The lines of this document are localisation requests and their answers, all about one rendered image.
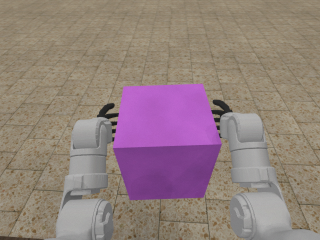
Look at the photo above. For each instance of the right robot hand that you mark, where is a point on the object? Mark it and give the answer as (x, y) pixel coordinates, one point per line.
(226, 109)

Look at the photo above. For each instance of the left robot forearm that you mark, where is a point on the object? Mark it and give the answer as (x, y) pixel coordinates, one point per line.
(87, 166)

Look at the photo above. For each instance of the left robot hand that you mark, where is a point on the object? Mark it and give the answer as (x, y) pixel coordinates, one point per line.
(102, 113)

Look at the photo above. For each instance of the right robot forearm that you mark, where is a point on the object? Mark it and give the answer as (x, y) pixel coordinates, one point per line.
(251, 166)

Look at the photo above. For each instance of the robot left upper arm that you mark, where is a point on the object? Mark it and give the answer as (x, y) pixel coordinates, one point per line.
(85, 219)

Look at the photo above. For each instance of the robot right upper arm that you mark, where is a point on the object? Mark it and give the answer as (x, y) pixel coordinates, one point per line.
(264, 216)

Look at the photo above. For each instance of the carton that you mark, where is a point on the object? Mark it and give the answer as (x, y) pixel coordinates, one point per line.
(166, 141)

